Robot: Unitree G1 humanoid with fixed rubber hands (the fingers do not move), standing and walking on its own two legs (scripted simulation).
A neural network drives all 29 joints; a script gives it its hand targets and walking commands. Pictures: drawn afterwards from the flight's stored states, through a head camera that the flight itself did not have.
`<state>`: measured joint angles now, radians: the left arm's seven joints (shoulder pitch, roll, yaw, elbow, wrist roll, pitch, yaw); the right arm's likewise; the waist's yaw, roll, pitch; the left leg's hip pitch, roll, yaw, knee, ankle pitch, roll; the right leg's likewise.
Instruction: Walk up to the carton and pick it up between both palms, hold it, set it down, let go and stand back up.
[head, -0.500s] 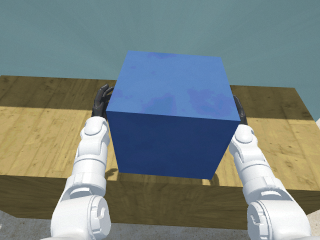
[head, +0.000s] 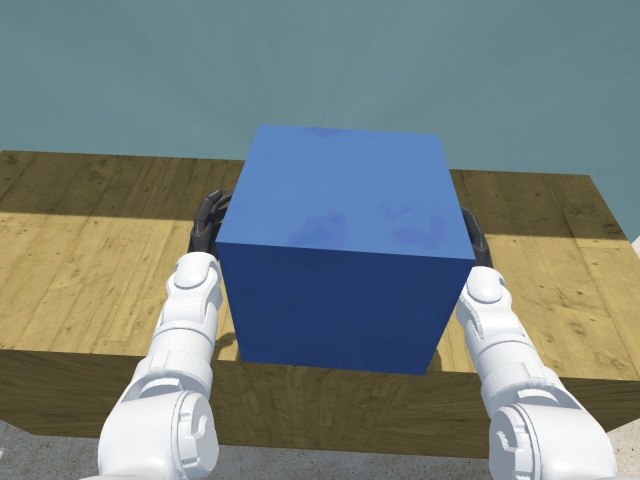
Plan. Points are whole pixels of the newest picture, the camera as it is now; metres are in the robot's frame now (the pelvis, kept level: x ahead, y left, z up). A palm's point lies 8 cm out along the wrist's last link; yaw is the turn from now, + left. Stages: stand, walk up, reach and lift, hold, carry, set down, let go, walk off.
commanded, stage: set down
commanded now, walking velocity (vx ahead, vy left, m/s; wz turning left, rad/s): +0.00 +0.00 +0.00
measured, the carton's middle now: (340, 247) +0.42 -0.02 +0.02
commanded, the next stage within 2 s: none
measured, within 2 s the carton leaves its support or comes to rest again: neither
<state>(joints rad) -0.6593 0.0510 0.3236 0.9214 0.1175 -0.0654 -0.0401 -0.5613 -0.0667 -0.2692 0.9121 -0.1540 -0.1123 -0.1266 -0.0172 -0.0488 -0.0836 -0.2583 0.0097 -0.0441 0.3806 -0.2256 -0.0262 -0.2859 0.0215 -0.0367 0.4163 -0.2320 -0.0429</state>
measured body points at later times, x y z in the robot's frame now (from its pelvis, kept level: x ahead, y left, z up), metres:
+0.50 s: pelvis +0.01 +0.00 +0.00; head +0.03 +0.02 +0.45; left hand +0.41 +0.17 +0.04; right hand +0.38 -0.19 +0.03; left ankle -0.02 +0.14 -0.74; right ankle -0.02 -0.09 -0.74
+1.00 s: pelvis +0.01 +0.00 +0.00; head +0.06 +0.02 +0.45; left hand +0.41 +0.16 +0.02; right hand +0.38 -0.20 +0.02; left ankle -0.02 +0.14 -0.74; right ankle -0.02 -0.09 -0.74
